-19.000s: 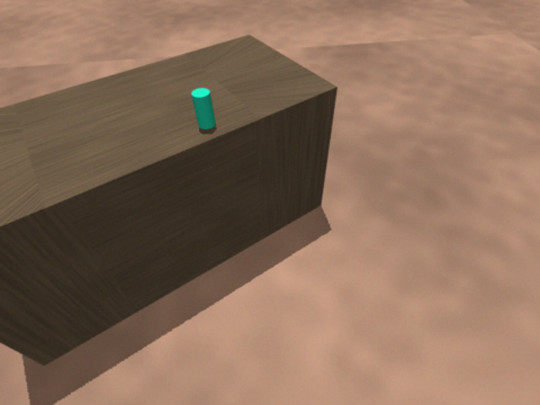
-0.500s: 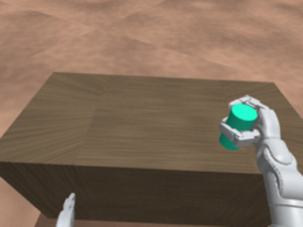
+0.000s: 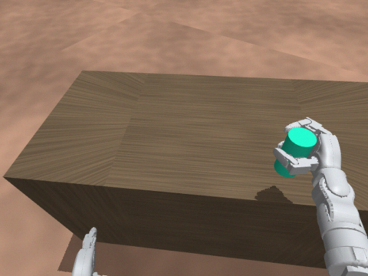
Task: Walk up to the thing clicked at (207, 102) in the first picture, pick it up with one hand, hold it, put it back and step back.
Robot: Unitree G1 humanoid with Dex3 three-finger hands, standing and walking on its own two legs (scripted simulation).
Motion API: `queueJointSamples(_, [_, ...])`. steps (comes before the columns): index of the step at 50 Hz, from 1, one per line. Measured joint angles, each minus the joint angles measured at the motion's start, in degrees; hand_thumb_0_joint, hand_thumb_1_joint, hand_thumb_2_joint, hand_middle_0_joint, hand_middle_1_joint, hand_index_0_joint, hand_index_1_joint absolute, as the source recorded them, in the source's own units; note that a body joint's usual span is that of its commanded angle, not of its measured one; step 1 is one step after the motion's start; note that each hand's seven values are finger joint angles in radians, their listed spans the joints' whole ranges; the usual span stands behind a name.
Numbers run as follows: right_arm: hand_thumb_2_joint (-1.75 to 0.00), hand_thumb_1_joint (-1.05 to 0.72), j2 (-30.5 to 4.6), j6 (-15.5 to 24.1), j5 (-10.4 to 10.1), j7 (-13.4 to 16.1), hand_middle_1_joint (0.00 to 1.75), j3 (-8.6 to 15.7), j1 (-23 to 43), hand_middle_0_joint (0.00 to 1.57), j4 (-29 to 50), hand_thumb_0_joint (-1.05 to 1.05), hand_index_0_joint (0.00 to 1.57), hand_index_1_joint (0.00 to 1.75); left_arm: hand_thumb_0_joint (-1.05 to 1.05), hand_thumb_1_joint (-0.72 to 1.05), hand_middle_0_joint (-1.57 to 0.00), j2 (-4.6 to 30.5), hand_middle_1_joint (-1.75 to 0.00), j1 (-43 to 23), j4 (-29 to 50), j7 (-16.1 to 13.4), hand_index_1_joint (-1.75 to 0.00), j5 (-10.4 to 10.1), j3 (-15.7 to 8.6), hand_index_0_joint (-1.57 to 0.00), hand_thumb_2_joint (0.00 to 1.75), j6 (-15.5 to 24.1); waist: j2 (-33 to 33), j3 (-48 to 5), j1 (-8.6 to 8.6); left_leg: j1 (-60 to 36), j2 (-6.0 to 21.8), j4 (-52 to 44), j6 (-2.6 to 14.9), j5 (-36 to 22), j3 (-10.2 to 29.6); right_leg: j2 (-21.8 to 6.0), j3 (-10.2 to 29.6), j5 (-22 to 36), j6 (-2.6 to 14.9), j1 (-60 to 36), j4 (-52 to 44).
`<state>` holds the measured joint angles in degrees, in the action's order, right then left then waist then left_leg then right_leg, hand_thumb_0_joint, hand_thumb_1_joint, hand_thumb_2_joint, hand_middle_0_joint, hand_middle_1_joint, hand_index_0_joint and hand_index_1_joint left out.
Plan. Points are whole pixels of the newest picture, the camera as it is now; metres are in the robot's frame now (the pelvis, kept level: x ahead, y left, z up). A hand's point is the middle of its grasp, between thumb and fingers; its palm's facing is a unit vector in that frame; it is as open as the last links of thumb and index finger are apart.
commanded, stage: crouch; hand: right
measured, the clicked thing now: (293, 153) +0.37 -0.19 +0.07
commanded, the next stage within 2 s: lower in 0.30 s
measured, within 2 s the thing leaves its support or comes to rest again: rests again in 1.44 s
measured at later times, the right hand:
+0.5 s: hand (287, 148) +0.41 -0.19 +0.05, palm faces +0.13 +0.99 +0.01, open 8.2 cm
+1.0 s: hand (280, 159) +0.41 -0.20 -0.01, palm faces +0.12 +0.99 +0.01, open 8.2 cm
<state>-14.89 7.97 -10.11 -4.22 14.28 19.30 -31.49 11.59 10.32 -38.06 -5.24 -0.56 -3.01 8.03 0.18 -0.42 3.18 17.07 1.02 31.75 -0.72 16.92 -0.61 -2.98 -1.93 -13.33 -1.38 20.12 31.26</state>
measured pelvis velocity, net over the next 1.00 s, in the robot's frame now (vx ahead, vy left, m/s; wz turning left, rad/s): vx -0.01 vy -0.01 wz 0.02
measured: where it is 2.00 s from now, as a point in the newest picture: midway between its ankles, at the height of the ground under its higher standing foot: outside the picture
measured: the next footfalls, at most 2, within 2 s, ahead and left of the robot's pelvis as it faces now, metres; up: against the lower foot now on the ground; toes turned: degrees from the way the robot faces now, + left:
none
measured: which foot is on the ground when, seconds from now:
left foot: down 0.00-1.00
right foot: down 0.00-1.00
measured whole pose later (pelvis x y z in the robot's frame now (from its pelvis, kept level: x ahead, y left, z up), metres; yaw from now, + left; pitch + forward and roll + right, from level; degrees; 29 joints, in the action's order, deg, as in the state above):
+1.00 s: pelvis -0.01 -0.01 -0.05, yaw +1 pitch +14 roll +2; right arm -18.3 25.0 -6.2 -5.5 19.8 29.7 -52.8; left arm 11.5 18.0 -15.8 -1.5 1.5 -2.5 4.8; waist -1.6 -5.4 7.6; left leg 41.4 0.3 52.3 -1.4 24.5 -0.3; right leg -4.1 -1.1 -22.0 -0.6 45.4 53.8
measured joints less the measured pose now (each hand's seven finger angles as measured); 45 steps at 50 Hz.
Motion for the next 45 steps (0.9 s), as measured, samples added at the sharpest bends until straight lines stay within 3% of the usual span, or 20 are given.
queueJointSamples(10, [-1.16,0.25,-0.7,5.6,0.4,-0.3,1.19,0.4,3.0,0.84,-6.8,-0.01,0.86,1.20,-0.01,-0.55,-0.06,0.2,-0.05,0.6,2.4,0.1,-0.06,0.2,-0.5,-0.05,0.06,-0.5,-0.6,-0.5,0.62,3.5,-0.1,2.2,-0.30,0.7,0.2,-0.1,-0.1,-1.2,0.32,3.8,2.9])
queueJointSamples(21, [-1.16,0.25,-1.6,9.0,1.2,-0.4,1.19,1.1,5.8,0.84,-11.7,-0.01,0.86,1.20,-0.01,-0.54,-0.06,-0.2,-0.05,1.6,5.6,1.0,-0.06,0.3,0.1,-0.05,0.06,-1.4,-0.8,-1.5,1.56,7.7,-0.3,5.4,-0.47,2.0,0.4,-0.5,-0.1,-3.0,0.48,8.3,7.0])
queueJointSamples(45, [-1.16,0.25,-3.0,16.9,3.3,-1.5,1.20,5.2,9.3,0.84,-20.3,-0.01,0.85,1.21,-0.01,-0.55,-0.06,-0.6,-0.05,6.2,18.7,3.4,-0.07,2.0,0.9,-0.05,0.07,-2.6,-1.7,-4.4,4.03,22.0,-0.8,18.3,-0.60,6.9,0.4,-1.2,0.6,-8.0,0.68,22.9,20.3])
